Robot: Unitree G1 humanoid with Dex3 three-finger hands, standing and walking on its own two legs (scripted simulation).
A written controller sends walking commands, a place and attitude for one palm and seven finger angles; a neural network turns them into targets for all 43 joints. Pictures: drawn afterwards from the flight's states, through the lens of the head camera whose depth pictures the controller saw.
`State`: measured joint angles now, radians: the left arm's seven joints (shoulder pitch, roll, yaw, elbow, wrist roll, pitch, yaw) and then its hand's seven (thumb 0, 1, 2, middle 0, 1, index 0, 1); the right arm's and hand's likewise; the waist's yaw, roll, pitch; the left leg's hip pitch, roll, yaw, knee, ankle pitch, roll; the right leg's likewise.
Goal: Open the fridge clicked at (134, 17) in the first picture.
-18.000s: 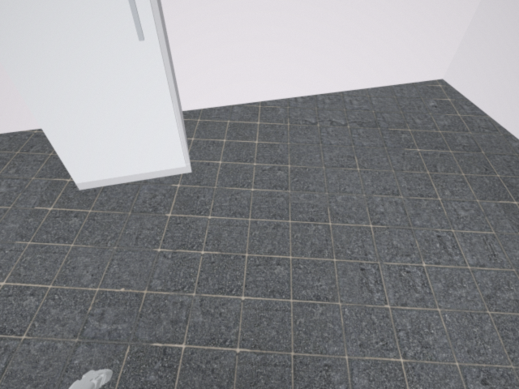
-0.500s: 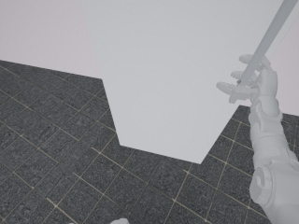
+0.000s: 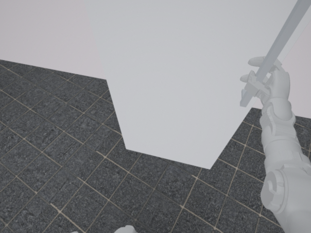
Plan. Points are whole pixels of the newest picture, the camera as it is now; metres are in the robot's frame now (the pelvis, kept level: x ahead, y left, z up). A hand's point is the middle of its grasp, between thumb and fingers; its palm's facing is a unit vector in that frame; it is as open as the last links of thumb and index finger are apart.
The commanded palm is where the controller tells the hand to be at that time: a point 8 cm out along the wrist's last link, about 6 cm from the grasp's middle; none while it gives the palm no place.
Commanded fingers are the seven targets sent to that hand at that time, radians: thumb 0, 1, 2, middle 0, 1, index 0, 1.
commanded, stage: grip the handle and tug to test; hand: right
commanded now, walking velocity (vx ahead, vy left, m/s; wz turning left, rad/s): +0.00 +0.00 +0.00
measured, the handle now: (285, 25) +0.53 -0.19 +0.26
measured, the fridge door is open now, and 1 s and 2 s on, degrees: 0 6 42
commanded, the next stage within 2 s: pull the door a little, standing still in 0.58 s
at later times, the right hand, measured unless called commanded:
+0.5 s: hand (249, 85) +0.47 -0.16 +0.13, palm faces +0.12 +0.99 +0.01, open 5.3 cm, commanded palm +0.42 -0.20 +0.13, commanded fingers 0.00 -0.90 -0.90 0.45 1.40 0.45 1.40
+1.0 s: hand (247, 98) +0.43 -0.15 +0.13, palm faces +0.10 +0.99 +0.00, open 5.4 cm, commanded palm +0.37 -0.20 +0.13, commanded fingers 0.00 -0.90 -0.90 0.45 1.40 0.45 1.40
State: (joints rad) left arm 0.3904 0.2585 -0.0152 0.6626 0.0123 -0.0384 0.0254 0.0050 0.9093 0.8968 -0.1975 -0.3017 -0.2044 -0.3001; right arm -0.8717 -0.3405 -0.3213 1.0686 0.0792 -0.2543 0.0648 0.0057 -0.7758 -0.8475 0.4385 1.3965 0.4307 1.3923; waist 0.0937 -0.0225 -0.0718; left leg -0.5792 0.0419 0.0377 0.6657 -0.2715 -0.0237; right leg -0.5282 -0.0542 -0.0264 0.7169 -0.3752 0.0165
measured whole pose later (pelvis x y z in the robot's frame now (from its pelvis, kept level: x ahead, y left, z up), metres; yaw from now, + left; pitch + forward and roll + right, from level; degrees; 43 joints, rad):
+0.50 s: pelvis +0.02 +0.00 +0.01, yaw +2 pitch +10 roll +1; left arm 0.40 0.25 0.00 0.64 0.00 -0.03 0.01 0.01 0.91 0.90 -0.20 -0.30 -0.20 -0.30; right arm -0.68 -0.28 -0.30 0.81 0.12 -0.18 0.02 0.01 -0.80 -0.81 0.37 1.40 0.37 1.40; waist 0.08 -0.04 -0.09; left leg -0.51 0.03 0.01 0.62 -0.27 -0.03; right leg -0.45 -0.07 -0.05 0.67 -0.39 0.02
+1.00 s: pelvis +0.03 +0.00 +0.01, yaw +1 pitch +6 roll +1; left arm 0.30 0.23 -0.01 0.60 -0.01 -0.03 0.02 0.01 0.91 0.90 -0.20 -0.30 -0.20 -0.30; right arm -0.43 -0.17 -0.20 0.49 0.13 -0.07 0.01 0.01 -0.77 -0.78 0.38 1.40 0.38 1.40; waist 0.01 -0.05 -0.09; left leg -0.39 0.04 0.03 0.57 -0.28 -0.03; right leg -0.32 -0.06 -0.04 0.59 -0.38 0.02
